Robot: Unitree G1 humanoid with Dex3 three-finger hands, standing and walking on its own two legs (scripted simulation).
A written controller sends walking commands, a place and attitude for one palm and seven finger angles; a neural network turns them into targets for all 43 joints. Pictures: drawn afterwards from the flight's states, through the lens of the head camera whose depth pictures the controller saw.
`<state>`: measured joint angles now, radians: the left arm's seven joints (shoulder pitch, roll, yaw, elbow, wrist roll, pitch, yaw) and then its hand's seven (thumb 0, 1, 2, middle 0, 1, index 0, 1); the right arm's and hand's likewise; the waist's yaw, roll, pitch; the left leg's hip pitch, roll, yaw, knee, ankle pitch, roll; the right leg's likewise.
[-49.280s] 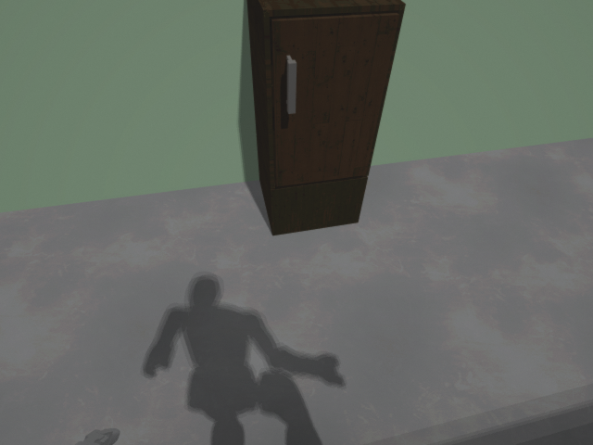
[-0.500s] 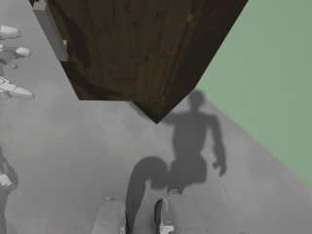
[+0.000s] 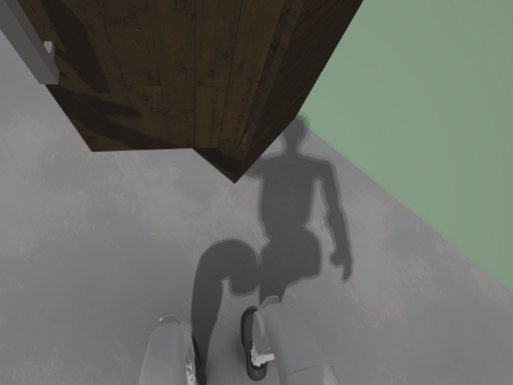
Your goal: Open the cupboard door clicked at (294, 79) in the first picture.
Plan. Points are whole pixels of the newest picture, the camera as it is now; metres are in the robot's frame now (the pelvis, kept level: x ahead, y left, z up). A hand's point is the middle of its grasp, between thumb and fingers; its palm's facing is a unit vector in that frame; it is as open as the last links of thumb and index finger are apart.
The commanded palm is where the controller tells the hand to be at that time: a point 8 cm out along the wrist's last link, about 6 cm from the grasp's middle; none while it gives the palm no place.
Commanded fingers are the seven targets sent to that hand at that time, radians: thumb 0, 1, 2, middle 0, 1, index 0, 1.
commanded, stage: move the hooked fingers beside the handle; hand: left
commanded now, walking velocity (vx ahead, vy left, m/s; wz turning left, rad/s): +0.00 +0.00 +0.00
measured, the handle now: (22, 20) +0.59 +0.23 +0.07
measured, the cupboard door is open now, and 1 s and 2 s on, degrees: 46 46 46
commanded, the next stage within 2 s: slide the fingers in behind the handle in 0.86 s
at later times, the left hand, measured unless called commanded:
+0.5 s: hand out of the picture +0.51 +0.30 +0.08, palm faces -0.01 -1.00 -0.02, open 14.0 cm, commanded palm +0.51 +0.33 +0.07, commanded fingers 0.00 -0.50 0.30 -0.30 -1.20 -0.30 -1.20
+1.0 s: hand out of the picture +0.52 +0.31 +0.07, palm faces +0.00 -1.00 -0.02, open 14.0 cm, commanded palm +0.52 +0.33 +0.07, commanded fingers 0.00 -0.50 0.30 -0.30 -1.20 -0.30 -1.20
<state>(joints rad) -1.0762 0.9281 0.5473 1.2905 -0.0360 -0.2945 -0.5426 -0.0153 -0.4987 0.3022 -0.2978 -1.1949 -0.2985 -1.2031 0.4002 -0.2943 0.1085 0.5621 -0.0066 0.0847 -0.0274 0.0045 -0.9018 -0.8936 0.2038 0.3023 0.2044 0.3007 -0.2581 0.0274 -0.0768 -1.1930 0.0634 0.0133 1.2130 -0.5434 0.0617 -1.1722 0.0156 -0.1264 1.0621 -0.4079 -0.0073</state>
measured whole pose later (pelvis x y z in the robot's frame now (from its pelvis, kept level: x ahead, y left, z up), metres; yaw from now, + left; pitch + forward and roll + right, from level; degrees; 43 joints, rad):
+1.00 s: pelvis +0.00 +0.00 +0.00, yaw +0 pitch +29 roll -7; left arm -1.04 0.93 0.56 1.28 -0.06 -0.30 -0.58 -0.02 -0.50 0.30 -0.30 -1.19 -0.30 -1.20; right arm 0.39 -0.29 0.11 0.57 0.00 0.09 -0.02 0.00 -0.90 -0.89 0.20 0.30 0.20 0.30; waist -0.25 0.02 -0.08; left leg -1.20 0.07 0.00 1.23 -0.55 0.06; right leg -1.18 0.02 -0.13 1.07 -0.41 -0.01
